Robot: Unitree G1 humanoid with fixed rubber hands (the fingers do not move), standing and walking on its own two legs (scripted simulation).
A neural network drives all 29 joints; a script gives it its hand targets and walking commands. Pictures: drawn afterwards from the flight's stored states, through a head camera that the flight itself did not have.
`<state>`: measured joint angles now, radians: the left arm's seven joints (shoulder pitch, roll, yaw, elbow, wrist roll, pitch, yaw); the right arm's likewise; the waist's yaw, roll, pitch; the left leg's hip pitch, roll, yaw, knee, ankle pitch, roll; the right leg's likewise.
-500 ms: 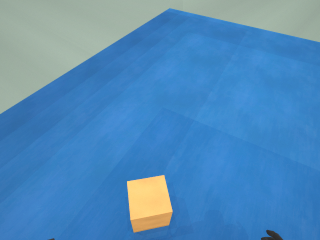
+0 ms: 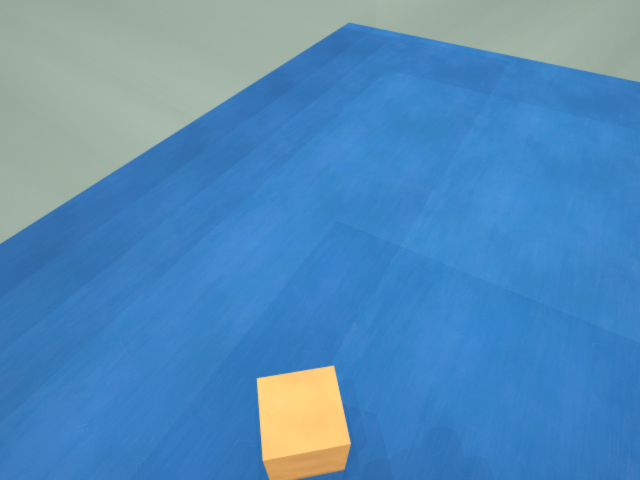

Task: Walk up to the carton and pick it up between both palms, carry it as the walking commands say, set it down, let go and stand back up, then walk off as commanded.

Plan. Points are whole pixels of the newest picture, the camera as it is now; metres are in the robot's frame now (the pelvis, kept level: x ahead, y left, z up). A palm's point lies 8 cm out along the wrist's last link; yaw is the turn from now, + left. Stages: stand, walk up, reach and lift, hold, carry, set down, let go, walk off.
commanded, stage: walk off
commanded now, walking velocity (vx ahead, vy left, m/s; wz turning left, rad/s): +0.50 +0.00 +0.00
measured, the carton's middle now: (302, 425) +0.39 +0.04 -0.64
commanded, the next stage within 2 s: stand in 1.48 s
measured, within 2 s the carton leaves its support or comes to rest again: rests again in 1.72 s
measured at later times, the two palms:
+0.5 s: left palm (112, 385) +0.29 +0.33 -0.11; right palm (450, 440) +0.20 -0.18 -0.12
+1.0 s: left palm (142, 360) +0.34 +0.29 -0.12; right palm (402, 247) +0.57 -0.17 -0.11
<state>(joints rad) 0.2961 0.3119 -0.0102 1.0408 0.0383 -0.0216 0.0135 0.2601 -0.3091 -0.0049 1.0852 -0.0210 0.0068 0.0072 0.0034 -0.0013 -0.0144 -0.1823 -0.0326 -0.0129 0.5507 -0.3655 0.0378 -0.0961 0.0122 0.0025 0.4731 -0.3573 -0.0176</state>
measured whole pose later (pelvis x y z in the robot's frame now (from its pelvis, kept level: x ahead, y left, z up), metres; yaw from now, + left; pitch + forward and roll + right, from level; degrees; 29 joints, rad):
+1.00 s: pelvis +0.43 +0.06 +0.01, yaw +6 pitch +1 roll +1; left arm 0.41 0.20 0.04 1.08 0.03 -0.09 0.00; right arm 0.13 -0.23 -0.07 0.92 -0.03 -0.03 0.04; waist 0.05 -0.01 0.04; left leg -0.53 0.14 0.05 0.85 -0.26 -0.03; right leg -0.04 -0.09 -0.15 0.30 -0.28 0.03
